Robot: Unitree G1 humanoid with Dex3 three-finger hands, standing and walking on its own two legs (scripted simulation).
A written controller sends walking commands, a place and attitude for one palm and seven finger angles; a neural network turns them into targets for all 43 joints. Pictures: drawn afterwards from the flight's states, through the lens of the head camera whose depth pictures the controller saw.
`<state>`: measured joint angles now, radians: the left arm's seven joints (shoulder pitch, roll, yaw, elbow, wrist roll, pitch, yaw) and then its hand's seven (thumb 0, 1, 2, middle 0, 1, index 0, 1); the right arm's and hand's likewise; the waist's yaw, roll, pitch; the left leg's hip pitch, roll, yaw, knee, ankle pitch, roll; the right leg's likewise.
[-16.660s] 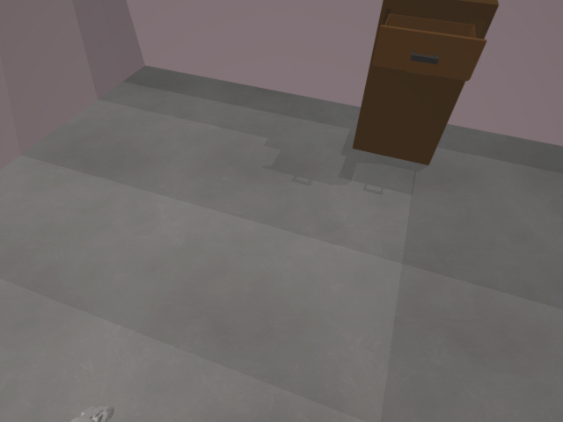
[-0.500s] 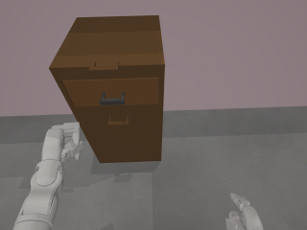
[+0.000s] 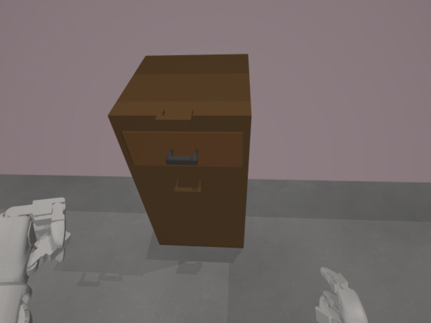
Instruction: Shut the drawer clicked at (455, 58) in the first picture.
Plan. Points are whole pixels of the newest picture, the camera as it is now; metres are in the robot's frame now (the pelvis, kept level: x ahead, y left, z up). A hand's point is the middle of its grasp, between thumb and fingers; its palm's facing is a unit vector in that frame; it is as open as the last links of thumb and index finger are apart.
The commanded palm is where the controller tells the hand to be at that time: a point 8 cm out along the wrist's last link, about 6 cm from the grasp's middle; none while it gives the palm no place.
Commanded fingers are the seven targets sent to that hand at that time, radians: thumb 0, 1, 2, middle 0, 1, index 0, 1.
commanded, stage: draw the hand back to the body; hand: left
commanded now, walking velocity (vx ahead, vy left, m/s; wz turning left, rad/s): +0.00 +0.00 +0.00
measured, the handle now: (182, 156) +0.63 +0.21 -0.10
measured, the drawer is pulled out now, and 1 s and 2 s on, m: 0.00 0.00 0.00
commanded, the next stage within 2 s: step back with the hand held close in 0.16 s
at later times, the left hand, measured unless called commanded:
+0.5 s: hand (66, 239) +0.18 +0.24 +0.16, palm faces +0.32 -0.82 -0.48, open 3.3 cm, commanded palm +0.12 +0.28 +0.17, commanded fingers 0.00 0.90 0.90 -1.40 -1.60 -1.40 -1.60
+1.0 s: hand (22, 286) +0.11 +0.26 +0.15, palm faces +0.33 -0.80 -0.50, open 3.3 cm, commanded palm +0.05 +0.30 +0.17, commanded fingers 0.00 0.90 0.90 -1.40 -1.60 -1.40 -1.60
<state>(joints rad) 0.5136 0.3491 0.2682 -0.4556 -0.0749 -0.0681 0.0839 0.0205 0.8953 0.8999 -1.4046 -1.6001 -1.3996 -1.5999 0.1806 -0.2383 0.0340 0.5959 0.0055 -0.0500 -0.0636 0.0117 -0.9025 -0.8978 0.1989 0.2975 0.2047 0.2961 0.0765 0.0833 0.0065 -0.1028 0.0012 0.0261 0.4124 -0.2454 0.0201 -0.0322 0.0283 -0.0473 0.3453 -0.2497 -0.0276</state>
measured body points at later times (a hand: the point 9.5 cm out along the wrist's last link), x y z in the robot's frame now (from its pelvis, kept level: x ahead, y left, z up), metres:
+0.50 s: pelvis -0.02 +0.00 +0.00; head -0.01 -0.02 +0.45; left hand +0.15 +0.28 +0.18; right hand +0.16 -0.24 -0.09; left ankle -0.01 +0.10 -0.74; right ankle -0.03 -0.10 -0.74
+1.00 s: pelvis -0.08 +0.03 -0.01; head -0.05 +0.02 +0.44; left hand +0.09 +0.30 +0.18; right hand +0.11 -0.21 -0.09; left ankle -0.01 +0.10 -0.74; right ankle -0.03 -0.10 -0.74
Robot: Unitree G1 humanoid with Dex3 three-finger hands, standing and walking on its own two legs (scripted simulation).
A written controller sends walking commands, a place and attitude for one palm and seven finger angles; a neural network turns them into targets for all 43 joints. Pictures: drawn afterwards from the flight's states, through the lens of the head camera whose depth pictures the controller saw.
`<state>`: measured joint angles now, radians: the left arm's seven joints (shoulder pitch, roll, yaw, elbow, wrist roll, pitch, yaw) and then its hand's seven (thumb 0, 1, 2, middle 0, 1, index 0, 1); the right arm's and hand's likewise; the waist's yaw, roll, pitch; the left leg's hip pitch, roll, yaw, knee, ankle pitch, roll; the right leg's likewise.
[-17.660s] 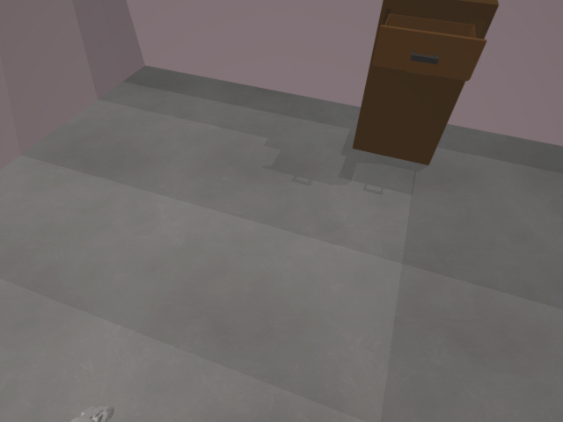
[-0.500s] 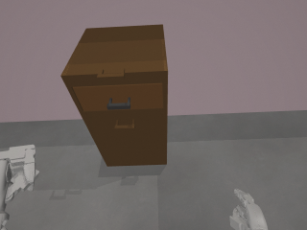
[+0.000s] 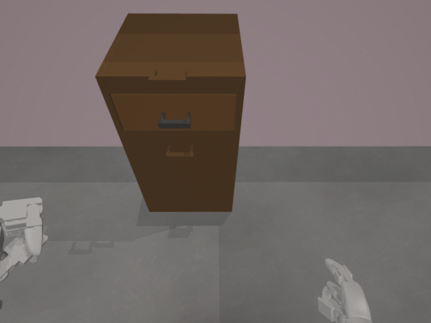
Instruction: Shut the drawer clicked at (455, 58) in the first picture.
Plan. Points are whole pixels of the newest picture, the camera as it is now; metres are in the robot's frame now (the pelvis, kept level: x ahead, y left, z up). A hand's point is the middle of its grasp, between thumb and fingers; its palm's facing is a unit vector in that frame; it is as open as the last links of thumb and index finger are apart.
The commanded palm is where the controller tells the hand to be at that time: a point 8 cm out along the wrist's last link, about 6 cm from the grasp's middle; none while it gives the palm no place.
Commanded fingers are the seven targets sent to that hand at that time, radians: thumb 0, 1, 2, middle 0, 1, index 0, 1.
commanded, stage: step back with the hand held close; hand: left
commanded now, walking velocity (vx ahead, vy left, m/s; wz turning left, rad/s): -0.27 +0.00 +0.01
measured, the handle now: (175, 119) +0.70 +0.19 -0.09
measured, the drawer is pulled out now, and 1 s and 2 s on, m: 0.00 0.00 0.00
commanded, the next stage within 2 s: stop stepping back and stand still in 0.64 s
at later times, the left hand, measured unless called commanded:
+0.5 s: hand out of the picture +0.14 +0.25 +0.18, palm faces +0.35 -0.80 -0.49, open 3.3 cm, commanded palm +0.07 +0.29 +0.18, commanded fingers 0.00 0.90 0.90 -1.40 -1.60 -1.40 -1.60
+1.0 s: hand out of the picture +0.05 +0.24 +0.17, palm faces +0.41 -0.84 -0.37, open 3.3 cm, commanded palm +0.00 +0.28 +0.18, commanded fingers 0.00 0.90 0.90 -1.40 -1.60 -1.40 -1.60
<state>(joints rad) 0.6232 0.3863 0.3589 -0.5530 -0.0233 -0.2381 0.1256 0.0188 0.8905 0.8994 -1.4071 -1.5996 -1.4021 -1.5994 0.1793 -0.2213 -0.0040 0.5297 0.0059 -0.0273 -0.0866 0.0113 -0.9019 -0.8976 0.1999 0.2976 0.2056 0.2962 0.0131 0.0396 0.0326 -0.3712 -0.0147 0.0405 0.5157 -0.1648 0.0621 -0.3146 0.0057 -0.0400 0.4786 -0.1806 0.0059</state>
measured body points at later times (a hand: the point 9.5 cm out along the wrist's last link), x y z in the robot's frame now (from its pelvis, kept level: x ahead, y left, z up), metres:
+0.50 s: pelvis -0.06 +0.01 +0.00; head -0.03 +0.04 +0.45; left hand +0.11 +0.29 +0.20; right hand +0.10 -0.23 -0.07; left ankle +0.06 +0.08 -0.73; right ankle -0.12 -0.13 -0.68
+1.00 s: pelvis -0.13 +0.00 -0.02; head -0.18 +0.02 +0.42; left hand +0.02 +0.28 +0.19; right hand -0.02 -0.28 -0.10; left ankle +0.04 +0.08 -0.73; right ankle -0.25 -0.12 -0.73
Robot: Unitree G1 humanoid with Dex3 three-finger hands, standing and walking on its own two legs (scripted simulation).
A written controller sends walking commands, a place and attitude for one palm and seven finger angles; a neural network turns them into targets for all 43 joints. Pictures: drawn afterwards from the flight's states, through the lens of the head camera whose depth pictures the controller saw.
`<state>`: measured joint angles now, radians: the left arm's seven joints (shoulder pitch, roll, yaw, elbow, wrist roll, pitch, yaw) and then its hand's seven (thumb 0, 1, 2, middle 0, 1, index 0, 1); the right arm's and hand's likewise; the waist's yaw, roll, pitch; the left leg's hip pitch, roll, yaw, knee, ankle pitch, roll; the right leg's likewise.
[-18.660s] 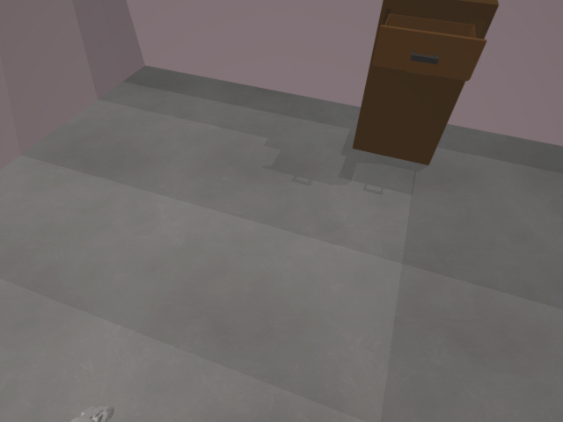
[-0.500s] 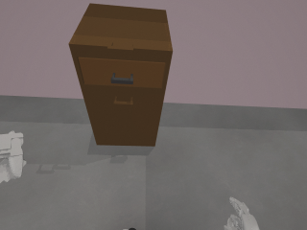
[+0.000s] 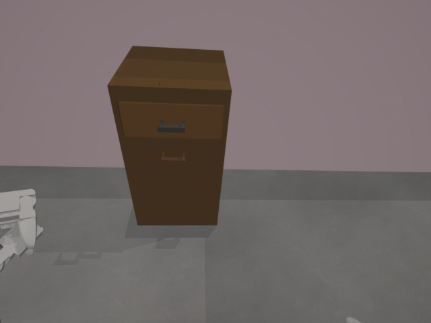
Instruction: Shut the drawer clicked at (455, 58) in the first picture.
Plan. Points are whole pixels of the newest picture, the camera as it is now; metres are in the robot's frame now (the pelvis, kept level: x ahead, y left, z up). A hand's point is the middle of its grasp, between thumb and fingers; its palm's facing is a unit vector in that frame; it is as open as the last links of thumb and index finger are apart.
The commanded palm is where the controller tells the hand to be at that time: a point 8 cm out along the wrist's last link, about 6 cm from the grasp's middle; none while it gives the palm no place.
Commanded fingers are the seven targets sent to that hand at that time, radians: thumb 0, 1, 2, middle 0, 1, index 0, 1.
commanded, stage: stop stepping back and stand still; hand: left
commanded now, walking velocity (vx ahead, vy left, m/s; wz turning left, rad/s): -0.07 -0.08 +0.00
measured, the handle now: (171, 125) +0.83 +0.20 -0.07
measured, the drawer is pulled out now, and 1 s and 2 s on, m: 0.00 0.00 0.00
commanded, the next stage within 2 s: let the arm hang, fingers relaxed in 0.56 s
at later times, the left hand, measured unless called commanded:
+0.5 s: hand (34, 253) +0.15 +0.24 +0.18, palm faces +0.33 -0.83 -0.45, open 3.3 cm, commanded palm +0.08 +0.28 +0.21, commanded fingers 0.00 0.90 0.90 -1.40 -1.60 -1.40 -1.60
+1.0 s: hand out of the picture -0.03 +0.20 -0.15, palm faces +0.06 -0.98 -0.19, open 3.3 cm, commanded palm none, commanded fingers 0.00 0.90 0.90 -0.68 -0.82 -0.68 -0.82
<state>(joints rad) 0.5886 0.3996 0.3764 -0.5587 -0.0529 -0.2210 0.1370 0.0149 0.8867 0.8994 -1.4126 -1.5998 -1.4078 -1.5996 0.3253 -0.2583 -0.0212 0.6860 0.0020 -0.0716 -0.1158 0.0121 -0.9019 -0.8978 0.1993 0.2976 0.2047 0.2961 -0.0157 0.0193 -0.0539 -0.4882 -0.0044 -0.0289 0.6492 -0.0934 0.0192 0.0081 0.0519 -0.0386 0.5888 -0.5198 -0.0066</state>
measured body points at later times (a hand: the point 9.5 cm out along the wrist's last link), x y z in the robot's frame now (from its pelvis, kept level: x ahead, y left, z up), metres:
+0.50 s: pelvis -0.05 +0.00 +0.03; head -0.04 +0.01 +0.47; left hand +0.12 +0.28 +0.21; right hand +0.13 -0.21 -0.05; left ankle +0.04 +0.11 -0.71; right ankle -0.10 -0.10 -0.71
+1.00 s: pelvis -0.07 +0.01 +0.02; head -0.05 +0.03 +0.47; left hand -0.04 +0.25 -0.14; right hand -0.01 -0.26 -0.11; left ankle +0.03 +0.11 -0.71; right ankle -0.10 -0.10 -0.71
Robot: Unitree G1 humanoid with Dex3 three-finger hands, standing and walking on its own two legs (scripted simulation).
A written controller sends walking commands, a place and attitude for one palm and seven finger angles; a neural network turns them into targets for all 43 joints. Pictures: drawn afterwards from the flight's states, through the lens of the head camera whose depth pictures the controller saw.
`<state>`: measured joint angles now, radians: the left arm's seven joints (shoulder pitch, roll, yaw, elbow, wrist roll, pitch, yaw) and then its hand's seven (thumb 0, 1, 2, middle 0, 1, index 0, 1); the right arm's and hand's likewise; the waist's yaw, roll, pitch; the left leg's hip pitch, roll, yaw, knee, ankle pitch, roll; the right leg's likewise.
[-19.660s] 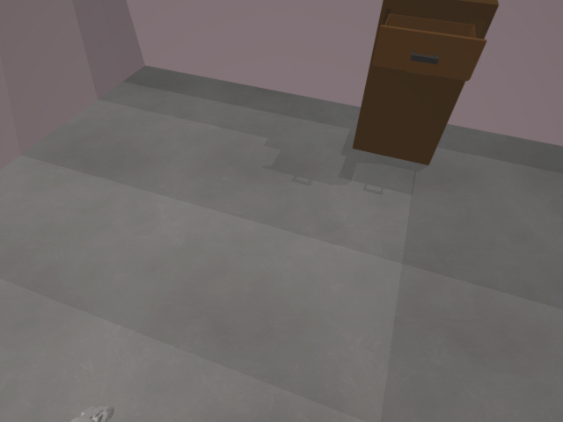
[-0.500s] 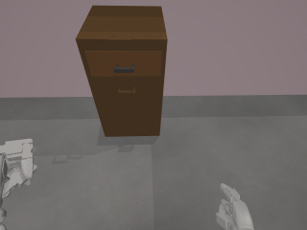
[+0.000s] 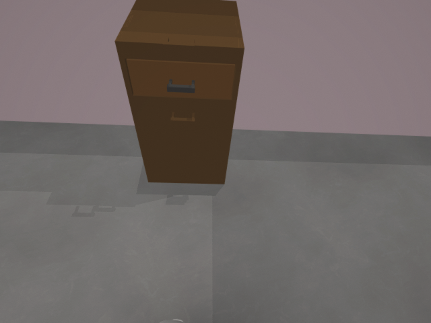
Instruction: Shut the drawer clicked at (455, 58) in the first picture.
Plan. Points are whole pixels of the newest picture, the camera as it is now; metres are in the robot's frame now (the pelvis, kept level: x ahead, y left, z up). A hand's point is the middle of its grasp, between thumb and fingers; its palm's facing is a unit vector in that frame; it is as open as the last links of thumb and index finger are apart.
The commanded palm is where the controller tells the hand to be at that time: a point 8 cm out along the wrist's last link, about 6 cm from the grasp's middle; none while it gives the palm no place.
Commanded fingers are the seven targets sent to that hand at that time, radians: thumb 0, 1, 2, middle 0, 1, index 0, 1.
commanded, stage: let the arm hang, fingers relaxed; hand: left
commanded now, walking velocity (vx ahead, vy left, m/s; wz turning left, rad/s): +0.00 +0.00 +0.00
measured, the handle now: (181, 85) +0.90 +0.16 -0.09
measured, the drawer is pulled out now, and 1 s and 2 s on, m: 0.00 0.00 0.00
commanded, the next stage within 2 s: look to check the result in 0.76 s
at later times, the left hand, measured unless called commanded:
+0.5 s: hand out of the picture -0.01 +0.18 -0.16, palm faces +0.02 -0.97 -0.23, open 7.2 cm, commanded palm none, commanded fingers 0.00 0.90 0.90 -0.20 -0.30 -0.20 -0.30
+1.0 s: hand out of the picture +0.05 +0.17 -0.16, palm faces -0.01 -0.97 -0.24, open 7.4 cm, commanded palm none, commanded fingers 0.00 0.90 0.90 -0.20 -0.30 -0.20 -0.30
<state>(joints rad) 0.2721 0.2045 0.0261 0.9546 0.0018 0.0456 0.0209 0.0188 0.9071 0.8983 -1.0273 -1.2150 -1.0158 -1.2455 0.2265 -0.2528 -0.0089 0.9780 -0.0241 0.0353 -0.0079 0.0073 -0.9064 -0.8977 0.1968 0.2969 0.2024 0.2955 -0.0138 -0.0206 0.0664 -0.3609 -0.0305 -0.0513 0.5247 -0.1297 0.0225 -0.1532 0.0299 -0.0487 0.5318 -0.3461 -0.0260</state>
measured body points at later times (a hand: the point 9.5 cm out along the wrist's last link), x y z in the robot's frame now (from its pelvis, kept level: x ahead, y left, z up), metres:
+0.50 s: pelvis +0.01 -0.01 +0.01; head +0.02 -0.01 +0.46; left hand +0.00 +0.23 -0.15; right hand +0.02 -0.23 -0.16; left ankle +0.10 +0.10 -0.73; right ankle -0.03 -0.11 -0.73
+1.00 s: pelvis +0.03 -0.02 +0.01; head +0.05 -0.03 +0.46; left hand +0.05 +0.22 -0.14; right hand +0.04 -0.26 -0.15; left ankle +0.10 +0.10 -0.73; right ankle -0.03 -0.11 -0.73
